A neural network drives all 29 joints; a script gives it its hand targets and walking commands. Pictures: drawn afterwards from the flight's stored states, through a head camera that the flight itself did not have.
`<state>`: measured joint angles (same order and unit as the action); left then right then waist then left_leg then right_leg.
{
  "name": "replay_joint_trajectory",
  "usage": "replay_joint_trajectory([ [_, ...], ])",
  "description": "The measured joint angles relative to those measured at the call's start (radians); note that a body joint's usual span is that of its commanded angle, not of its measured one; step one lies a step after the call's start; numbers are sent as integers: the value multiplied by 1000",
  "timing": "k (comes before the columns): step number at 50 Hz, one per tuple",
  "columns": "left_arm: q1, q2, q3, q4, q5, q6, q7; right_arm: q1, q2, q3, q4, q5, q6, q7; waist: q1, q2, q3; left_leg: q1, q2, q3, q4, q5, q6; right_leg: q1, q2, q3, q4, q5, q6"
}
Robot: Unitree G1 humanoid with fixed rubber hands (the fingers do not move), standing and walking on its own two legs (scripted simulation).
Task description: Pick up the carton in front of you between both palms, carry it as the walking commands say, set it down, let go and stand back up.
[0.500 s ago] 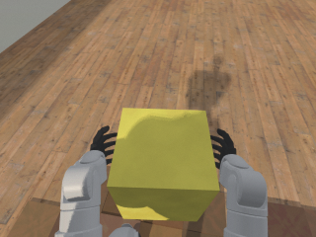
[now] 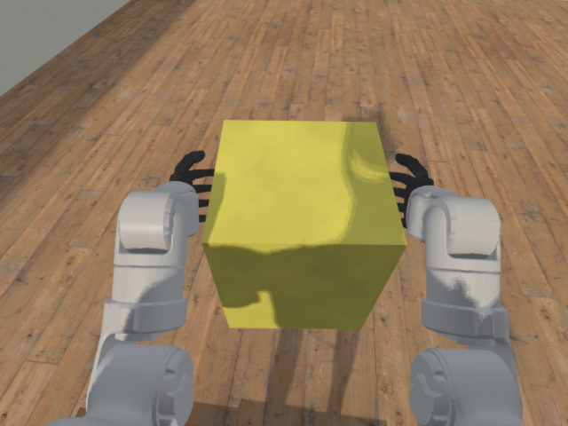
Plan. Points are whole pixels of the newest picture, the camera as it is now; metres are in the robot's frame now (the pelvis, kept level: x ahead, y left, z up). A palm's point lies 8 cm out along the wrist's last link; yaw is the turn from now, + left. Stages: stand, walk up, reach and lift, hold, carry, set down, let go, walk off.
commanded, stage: carry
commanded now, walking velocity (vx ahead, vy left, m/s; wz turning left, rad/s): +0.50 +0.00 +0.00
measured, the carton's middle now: (297, 232) +0.38 +0.00 +0.08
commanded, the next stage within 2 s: none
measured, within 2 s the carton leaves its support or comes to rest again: neither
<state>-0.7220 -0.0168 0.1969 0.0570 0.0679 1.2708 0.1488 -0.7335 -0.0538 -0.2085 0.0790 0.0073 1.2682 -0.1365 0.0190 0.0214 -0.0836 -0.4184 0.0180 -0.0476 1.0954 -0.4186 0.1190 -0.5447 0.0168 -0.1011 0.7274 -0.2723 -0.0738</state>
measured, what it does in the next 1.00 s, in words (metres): goes down: left foot 0.06 m lower, then right foot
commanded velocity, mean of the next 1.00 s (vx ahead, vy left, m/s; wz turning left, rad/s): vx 0.50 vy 0.00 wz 0.00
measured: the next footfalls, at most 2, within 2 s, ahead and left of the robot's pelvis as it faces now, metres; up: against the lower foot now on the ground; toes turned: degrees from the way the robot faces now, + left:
left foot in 0.50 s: +0.50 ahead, +0.00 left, -0.06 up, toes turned +2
right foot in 0.98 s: +0.84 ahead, -0.12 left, -0.06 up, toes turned -4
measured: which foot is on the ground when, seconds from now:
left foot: up 0.00-0.48, down 0.50-0.96, up 0.98-1.00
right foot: down 0.00-0.52, up 0.54-0.96, down 0.98-1.00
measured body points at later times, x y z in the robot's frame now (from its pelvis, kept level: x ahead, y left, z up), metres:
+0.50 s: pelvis +0.32 -0.03 -0.02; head +0.33 -0.04 +0.43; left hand +0.70 +0.11 +0.11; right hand +0.70 -0.19 +0.12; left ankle +0.47 +0.00 -0.75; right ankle +0.07 -0.08 -0.69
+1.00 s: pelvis +0.67 -0.05 -0.05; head +0.71 -0.05 +0.40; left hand +1.03 +0.10 +0.06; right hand +1.04 -0.20 +0.06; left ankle +0.48 -0.01 -0.73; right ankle +0.80 -0.11 -0.77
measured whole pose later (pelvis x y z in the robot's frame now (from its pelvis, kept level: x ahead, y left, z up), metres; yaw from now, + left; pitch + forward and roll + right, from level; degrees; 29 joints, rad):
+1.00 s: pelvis +0.67 -0.05 -0.05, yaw +1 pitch +4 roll -1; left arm -0.57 -0.07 0.20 -0.05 0.10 1.17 0.12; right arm -0.60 0.02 -0.21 0.00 -0.04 1.15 -0.12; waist -0.02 0.02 0.01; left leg -0.13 -0.05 0.10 0.80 -0.47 0.06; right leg -0.51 0.04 -0.17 0.48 -0.03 -0.11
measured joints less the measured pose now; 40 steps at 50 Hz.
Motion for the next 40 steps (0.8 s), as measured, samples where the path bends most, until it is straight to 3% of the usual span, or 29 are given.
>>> replay_joint_trajectory([
  [2, -2, 5, 6, -4, -12, 21, 5, -21, 6, -8, 6, -11, 26, 0, 23, 3, 15, -80, -12, 30, 103, 43, -34, 51, 6, 5, -54, -2, 6],
  [4, -15, 12, 22, -18, -26, 38, 7, -41, 18, -15, -9, -28, 48, -1, 36, 0, 37, -148, -14, 53, 113, 73, -53, 107, 11, 7, -116, -4, -11],
  [11, -84, 18, 87, -44, -38, 40, 2, -101, 60, -48, -68, -82, 65, -4, 58, -20, 79, -300, -8, 83, -87, 139, -76, 280, 23, 25, -282, -27, -34],
  [16, -86, 8, 92, 6, -24, 22, -32, -87, 71, -65, -45, -107, 56, 5, 55, -11, 54, -329, -9, 101, -231, 337, -63, 403, 44, 45, -324, -105, -35],
  [21, -41, -9, 62, 61, -2, -5, -40, -41, 67, -67, -6, -119, 44, 19, 56, 18, 22, -237, -23, 158, -557, 564, -39, 551, 79, 61, -328, -230, -29],
  [24, 1, -3, 44, 68, -3, -9, -42, -14, 71, -50, 28, -118, 27, 23, 41, 22, 20, -120, -47, 200, -679, 620, -23, 617, 92, 49, -213, -320, -14],
  [25, 14, 5, 39, 61, -8, -7, -43, -9, 73, -39, 36, -117, 21, 22, 29, 27, 25, -59, -47, 213, -706, 611, -25, 610, 95, 30, -96, -339, -3],
  [26, 17, 17, 33, 54, -15, -4, -43, -10, 75, -29, 38, -116, 16, 22, 14, 21, 29, -18, -49, 214, -690, 475, -5, 571, 87, 13, 67, -304, 7],
  [28, -1, 38, 22, 50, -27, -13, -43, -19, 68, -16, 34, -106, -2, 19, -27, -17, 56, -38, -77, 210, -570, 265, 35, 429, 75, 50, 399, -310, 25],
  [30, 1, 34, 21, 39, -26, -11, -38, -17, 58, -11, 33, -88, -7, 16, -63, -14, 84, -36, -89, 202, -524, 253, 54, 277, 66, 81, 587, -270, 31],
  [33, 21, -1, 35, 17, 5, -1, -33, 14, 53, -14, 28, -62, -15, 13, -91, -8, 115, 15, -104, 191, -542, 187, 47, 69, 14, 105, 606, -192, 44],
  [40, 110, -55, 53, -69, 41, -50, -32, 95, 82, -17, -16, -46, -89, 13, -102, -5, 145, 168, -105, 152, -611, 88, 31, -210, -71, 90, 318, -14, 58],
])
